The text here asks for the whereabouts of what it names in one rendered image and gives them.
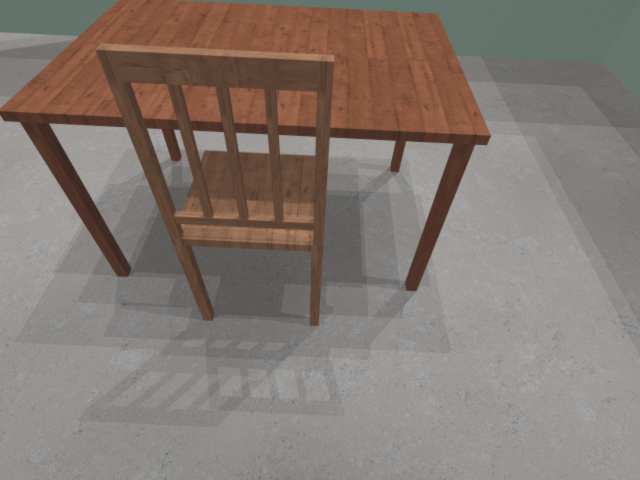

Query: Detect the table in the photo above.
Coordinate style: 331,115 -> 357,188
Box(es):
0,0 -> 491,291

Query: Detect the chair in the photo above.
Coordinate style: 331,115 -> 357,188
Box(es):
95,43 -> 334,326

